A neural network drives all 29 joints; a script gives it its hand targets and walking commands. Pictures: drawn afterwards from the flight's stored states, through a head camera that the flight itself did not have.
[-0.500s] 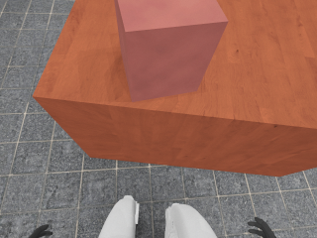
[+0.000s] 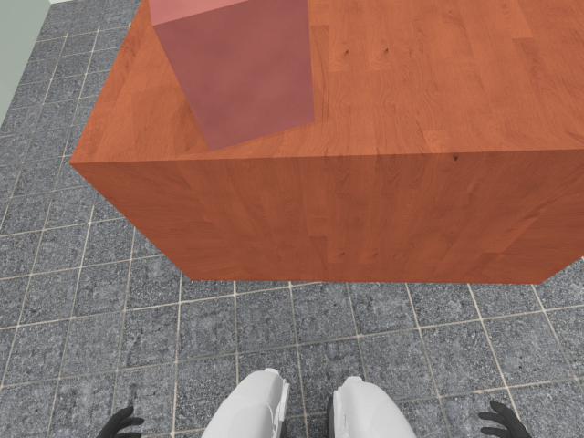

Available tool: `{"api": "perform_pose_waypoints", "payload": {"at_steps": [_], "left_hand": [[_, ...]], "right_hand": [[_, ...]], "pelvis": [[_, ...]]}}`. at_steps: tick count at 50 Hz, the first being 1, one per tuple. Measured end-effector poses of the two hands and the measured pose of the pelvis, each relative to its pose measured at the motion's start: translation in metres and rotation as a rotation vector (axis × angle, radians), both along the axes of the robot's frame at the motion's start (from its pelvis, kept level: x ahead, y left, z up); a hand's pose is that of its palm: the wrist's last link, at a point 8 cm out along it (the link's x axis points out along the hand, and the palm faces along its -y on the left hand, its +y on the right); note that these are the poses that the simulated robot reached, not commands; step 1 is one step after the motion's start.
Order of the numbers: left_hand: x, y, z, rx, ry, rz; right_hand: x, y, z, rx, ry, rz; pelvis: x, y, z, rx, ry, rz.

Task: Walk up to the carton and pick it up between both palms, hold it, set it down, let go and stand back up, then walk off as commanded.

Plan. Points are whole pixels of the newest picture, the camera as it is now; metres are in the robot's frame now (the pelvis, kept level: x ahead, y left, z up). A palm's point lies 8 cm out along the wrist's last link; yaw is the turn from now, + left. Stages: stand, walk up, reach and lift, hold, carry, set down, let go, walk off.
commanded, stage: walk off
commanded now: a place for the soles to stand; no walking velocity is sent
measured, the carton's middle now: (237, 47) +0.70 +0.14 +0.07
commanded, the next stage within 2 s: stand in 1.52 s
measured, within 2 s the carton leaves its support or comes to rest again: neither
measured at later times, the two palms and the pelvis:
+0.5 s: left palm out of the picture +0.02 +0.38 -0.10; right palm out of the picture -0.03 -0.23 -0.12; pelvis -0.07 +0.08 +0.00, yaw +2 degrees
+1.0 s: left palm out of the picture +0.02 +0.36 -0.10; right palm out of the picture +0.01 -0.25 -0.12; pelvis -0.06 +0.05 +0.00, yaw +2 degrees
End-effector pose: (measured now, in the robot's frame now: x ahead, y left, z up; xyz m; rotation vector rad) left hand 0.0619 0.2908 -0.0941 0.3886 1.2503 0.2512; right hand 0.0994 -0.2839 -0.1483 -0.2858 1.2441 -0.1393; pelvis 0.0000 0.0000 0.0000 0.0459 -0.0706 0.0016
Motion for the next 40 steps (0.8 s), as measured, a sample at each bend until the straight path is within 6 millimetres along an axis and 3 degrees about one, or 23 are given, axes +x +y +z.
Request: {"api": "perform_pose_waypoints", "payload": {"at_steps": [6,12,21,24,32,40], "left_hand": [[-0.013,0.005,0.005,-0.005,-0.046,-0.004],[-0.024,0.021,0.004,-0.025,-0.088,-0.009],[-0.040,0.071,-0.011,-0.058,-0.144,-0.028],[-0.043,0.086,-0.010,-0.062,-0.149,-0.033],[-0.048,0.113,-0.015,-0.043,-0.105,-0.050],[-0.047,0.099,-0.014,-0.026,-0.069,-0.054]], "right_hand": [[-0.025,-0.001,0.006,-0.016,0.002,-0.016],[-0.059,0.010,0.013,-0.038,0.018,-0.031],[-0.118,0.048,0.015,-0.078,0.034,-0.052],[-0.132,0.057,0.024,-0.097,0.042,-0.060],[-0.121,0.059,0.045,-0.143,-0.017,-0.036],[-0.107,0.046,0.041,-0.127,-0.038,-0.016]], "pelvis": [[-0.020,0.005,0.003,-0.009,-0.010,-0.001],[-0.037,0.022,0.004,-0.030,-0.019,0.001],[-0.063,0.069,-0.007,-0.072,-0.056,0.018],[-0.067,0.080,-0.003,-0.087,-0.065,0.019],[-0.069,0.088,-0.001,-0.098,-0.015,0.020],[-0.065,0.072,-0.002,-0.077,0.022,0.019]]}}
